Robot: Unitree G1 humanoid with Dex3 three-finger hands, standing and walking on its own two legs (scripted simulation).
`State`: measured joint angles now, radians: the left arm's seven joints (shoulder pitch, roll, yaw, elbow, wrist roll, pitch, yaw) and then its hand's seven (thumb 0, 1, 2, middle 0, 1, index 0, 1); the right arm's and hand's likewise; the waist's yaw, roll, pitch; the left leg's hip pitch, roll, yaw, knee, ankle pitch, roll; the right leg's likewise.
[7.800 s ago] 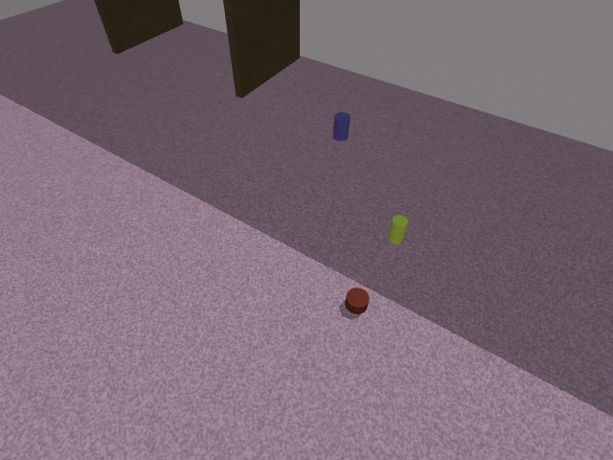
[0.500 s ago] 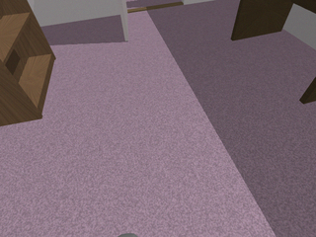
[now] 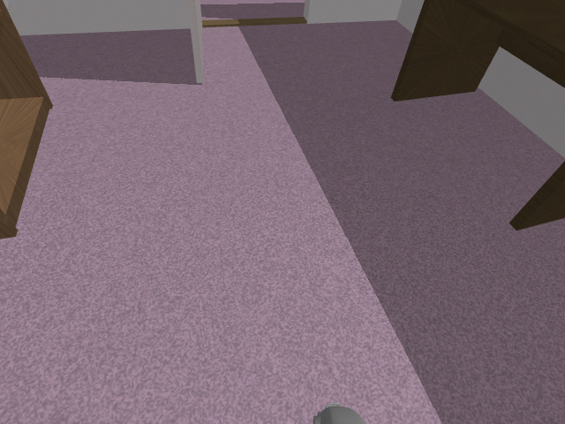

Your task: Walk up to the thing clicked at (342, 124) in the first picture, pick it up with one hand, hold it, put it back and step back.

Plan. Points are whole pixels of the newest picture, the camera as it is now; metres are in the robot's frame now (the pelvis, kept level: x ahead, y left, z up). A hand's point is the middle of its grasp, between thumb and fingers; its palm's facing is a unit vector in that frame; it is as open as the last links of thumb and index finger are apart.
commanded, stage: walk up
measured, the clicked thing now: out of the picture +0.37 -1.41 -0.71
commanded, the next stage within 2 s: stand in 1.48 s
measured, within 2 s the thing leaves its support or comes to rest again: neither
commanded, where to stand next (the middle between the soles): +0.34 -0.01 m, yaw +1 degrees
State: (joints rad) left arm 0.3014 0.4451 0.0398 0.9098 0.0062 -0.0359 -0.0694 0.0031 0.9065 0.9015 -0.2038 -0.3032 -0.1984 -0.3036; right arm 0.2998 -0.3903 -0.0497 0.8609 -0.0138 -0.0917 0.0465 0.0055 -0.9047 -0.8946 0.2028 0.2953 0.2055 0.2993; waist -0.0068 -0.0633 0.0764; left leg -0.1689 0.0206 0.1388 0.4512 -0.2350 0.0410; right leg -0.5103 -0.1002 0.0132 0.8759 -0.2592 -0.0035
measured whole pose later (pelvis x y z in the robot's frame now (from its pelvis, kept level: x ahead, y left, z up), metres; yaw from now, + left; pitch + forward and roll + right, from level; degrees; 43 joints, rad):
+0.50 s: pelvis +0.18 -0.03 +0.00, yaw +1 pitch -2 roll -1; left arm 0.31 0.41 0.04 0.85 0.01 -0.08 -0.05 0.00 0.90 0.90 -0.21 -0.30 -0.20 -0.30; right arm 0.29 -0.42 -0.06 0.90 -0.03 -0.04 0.07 0.01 -0.91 -0.89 0.20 0.29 0.20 0.30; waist 0.03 0.04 0.06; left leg -0.46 0.10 0.03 0.72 -0.27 0.00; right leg -0.20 -0.04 -0.08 0.52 -0.28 -0.02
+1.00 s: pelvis +0.28 -0.02 -0.02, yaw +0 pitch -3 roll +0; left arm 0.18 0.39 0.01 0.97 0.00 -0.02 -0.01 0.00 0.91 0.90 -0.20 -0.30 -0.20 -0.30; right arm 0.17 -0.39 -0.02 0.93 0.01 -0.01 -0.01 0.01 -0.91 -0.89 0.20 0.30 0.20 0.30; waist 0.00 0.02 0.12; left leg -0.31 0.05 0.04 0.74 -0.43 0.01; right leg -0.38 -0.04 -0.02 0.71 -0.28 0.00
